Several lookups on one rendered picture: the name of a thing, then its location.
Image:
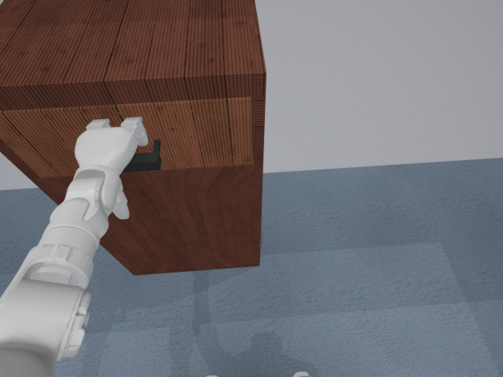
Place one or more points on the left robot hand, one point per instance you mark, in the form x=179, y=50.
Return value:
x=112, y=147

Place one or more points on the handle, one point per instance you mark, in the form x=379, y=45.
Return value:
x=145, y=161

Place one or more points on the drawer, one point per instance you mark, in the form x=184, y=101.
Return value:
x=196, y=133

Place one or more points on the robot left forearm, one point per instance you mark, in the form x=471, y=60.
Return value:
x=66, y=251

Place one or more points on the cabinet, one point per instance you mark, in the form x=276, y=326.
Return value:
x=71, y=53

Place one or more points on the robot left upper arm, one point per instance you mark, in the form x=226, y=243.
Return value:
x=41, y=323

